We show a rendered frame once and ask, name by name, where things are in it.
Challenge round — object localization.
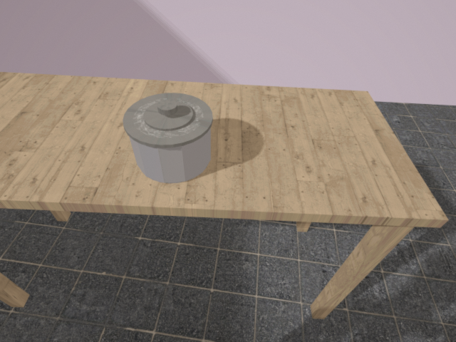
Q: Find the table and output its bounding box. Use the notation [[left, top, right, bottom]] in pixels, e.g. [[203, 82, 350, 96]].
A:
[[0, 72, 449, 319]]

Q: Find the lid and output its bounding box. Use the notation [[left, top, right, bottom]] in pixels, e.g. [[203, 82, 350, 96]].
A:
[[123, 93, 213, 148]]

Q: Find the knob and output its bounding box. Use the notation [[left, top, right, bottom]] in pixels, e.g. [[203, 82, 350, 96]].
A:
[[157, 99, 177, 115]]

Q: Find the pot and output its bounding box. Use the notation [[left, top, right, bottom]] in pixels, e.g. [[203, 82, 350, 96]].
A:
[[130, 128, 211, 183]]

